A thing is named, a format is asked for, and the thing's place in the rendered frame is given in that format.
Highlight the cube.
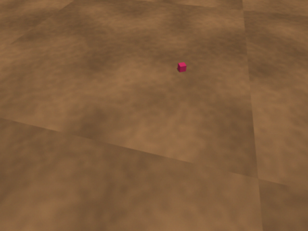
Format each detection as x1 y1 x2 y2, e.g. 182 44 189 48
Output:
178 62 187 72

